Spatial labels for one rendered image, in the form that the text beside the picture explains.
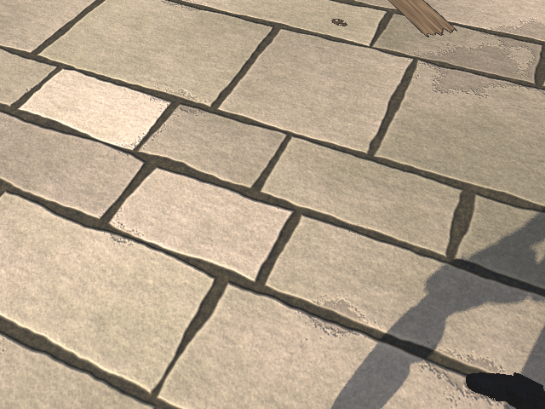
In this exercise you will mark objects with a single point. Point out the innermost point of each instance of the robot right hand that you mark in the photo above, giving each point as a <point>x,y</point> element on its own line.
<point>517,390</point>

